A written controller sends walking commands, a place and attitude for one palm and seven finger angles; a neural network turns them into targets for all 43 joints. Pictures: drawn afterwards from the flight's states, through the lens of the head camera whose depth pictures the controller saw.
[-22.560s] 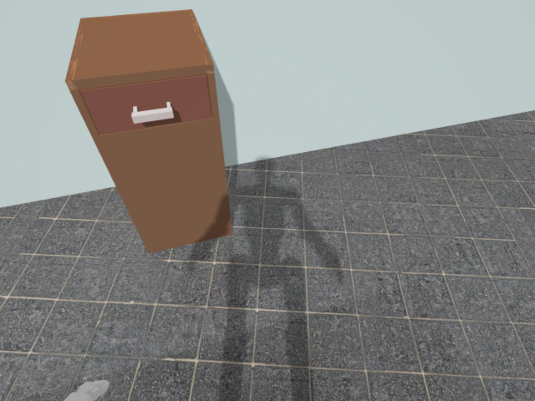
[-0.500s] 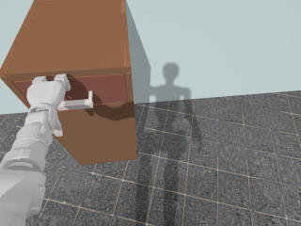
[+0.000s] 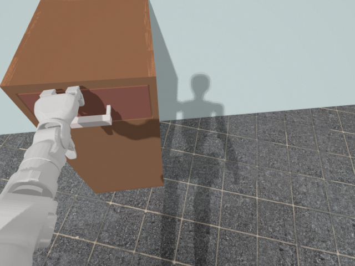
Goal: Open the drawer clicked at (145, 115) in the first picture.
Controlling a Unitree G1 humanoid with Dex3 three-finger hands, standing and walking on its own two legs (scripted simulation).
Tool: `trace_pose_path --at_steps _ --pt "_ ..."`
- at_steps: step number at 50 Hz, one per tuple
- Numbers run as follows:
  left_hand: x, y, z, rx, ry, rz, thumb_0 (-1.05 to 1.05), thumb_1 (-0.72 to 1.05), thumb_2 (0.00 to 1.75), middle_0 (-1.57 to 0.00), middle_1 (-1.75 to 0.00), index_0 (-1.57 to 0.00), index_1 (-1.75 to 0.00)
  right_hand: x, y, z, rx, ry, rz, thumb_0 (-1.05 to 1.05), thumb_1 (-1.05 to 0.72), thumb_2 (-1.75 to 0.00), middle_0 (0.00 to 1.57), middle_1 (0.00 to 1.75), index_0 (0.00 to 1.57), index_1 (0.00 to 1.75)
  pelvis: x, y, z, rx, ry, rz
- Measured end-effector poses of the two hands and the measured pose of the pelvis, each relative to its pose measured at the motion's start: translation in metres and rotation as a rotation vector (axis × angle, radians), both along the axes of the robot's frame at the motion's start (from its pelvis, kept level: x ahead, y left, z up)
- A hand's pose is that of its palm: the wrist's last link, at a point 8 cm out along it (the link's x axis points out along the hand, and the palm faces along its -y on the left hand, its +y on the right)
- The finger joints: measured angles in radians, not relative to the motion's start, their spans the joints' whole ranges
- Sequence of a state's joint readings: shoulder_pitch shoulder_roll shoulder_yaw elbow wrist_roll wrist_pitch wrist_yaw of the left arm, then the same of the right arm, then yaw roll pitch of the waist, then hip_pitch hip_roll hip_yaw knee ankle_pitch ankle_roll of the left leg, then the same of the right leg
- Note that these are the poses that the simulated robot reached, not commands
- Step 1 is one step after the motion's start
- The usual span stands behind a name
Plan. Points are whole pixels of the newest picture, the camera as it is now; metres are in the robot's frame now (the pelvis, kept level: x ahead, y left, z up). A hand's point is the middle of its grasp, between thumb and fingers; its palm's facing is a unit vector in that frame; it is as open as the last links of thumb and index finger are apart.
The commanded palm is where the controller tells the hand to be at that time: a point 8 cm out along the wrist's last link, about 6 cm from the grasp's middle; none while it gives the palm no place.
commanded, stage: re-aim the fingers above the handle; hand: left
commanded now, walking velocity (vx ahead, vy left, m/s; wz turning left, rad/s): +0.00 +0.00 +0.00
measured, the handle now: (91, 115) +0.52 +0.24 -0.02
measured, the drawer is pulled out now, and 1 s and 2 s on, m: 0.00 0.00 0.00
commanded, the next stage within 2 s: lower the fingers behind the handle in 0.40 s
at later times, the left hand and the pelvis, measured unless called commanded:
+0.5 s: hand (76, 121) +0.46 +0.25 +0.03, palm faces -0.10 -0.03 -0.99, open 13.8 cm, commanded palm +0.44 +0.24 +0.09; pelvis +0.00 -0.01 +0.00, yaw +0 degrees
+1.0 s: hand (84, 126) +0.46 +0.24 +0.00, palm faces -0.06 -0.01 -1.00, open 13.8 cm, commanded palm +0.44 +0.23 +0.06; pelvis +0.00 -0.02 -0.01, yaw +1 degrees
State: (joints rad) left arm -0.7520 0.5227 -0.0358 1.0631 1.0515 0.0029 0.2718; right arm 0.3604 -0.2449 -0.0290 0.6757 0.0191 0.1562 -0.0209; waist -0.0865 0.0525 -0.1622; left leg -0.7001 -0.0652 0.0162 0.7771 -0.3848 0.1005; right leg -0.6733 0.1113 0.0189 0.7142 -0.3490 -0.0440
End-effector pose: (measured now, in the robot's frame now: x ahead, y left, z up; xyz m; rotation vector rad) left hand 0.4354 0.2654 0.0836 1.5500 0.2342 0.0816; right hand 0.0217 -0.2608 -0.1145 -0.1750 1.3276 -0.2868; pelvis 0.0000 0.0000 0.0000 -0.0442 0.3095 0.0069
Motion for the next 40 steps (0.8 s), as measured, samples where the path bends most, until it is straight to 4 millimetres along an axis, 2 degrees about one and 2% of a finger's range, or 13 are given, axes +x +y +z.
trace_pose_path --at_steps 4,10,16,22,27,33,40 --pt "-0.004 -0.014 -0.001 -0.046 0.004 -0.109 -0.01 -0.49 0.3 -0.31 -1.2 -0.32 -1.2 -0.002 -0.002 0.004 -0.022 0.011 0.01 0.0 -0.9 -0.9 0.2 0.3 0.2 0.3 0.001 0.0 0.001 -0.004 -0.011 0.018" --pt "0.003 -0.034 0.008 -0.055 -0.123 -0.201 -0.01 -0.49 0.3 -0.32 -1.2 -0.32 -1.2 0.003 -0.009 0.003 -0.043 -0.002 0.025 0.0 -0.9 -0.9 0.2 0.3 0.2 0.3 -0.001 0.001 -0.004 -0.006 0.004 0.024" --pt "0.012 -0.026 0.01 -0.001 -0.158 -0.075 0.0 -0.49 0.3 -0.32 -1.21 -0.33 -1.22 0.007 -0.008 -0.006 -0.01 -0.011 0.028 0.0 -0.9 -0.9 0.2 0.3 0.2 0.3 -0.004 0.0 -0.007 0.0 0.022 0.006" --pt "0.008 -0.023 0.007 -0.001 -0.042 -0.004 0.0 -0.49 0.3 -0.31 -1.21 -0.33 -1.23 0.009 -0.004 -0.003 0.013 -0.025 0.004 0.0 -0.9 -0.9 0.2 0.3 0.2 0.3 0.0 -0.005 -0.001 0.007 0.004 -0.005" --pt "0.002 -0.022 0.001 -0.012 0.013 -0.055 0.0 -0.49 0.3 -0.31 -1.21 -0.32 -1.22 0.009 -0.008 0.005 -0.012 -0.038 0.002 0.0 -0.9 -0.9 0.2 0.3 0.2 0.3 0.002 -0.01 0.002 0.007 -0.011 0.004" --pt "-0.001 -0.03 -0.004 -0.03 -0.043 -0.15 -0.01 -0.49 0.3 -0.32 -1.2 -0.32 -1.21 0.009 -0.02 0.003 -0.04 -0.015 0.024 0.0 -0.9 -0.9 0.2 0.3 0.2 0.3 0.002 -0.012 -0.002 0.006 0.009 0.013" --pt "-0.002 -0.03 -0.02 -0.011 -0.084 -0.095 0.0 -0.49 0.3 -0.31 -1.2 -0.32 -1.21 0.012 -0.025 -0.007 -0.025 0.0 0.036 0.0 -0.9 -0.9 0.2 0.3 0.2 0.3 0.001 -0.013 -0.008 0.008 0.038 0.01"
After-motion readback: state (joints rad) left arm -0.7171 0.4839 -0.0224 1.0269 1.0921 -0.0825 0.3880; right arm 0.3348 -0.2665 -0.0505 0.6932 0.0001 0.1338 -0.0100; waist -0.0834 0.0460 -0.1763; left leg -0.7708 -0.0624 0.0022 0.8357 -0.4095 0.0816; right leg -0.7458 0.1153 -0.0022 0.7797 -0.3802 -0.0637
